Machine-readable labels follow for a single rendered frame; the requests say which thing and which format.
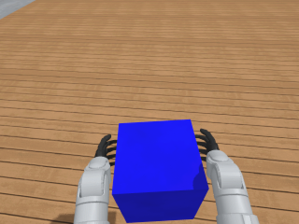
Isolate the right robot hand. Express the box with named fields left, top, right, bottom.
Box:
left=194, top=128, right=220, bottom=161

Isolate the right robot forearm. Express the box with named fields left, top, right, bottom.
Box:
left=206, top=149, right=260, bottom=224

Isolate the left robot hand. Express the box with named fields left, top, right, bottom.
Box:
left=94, top=134, right=118, bottom=167

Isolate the left robot forearm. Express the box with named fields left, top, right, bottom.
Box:
left=73, top=156, right=111, bottom=224

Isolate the carton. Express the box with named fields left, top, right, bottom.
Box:
left=111, top=119, right=209, bottom=223

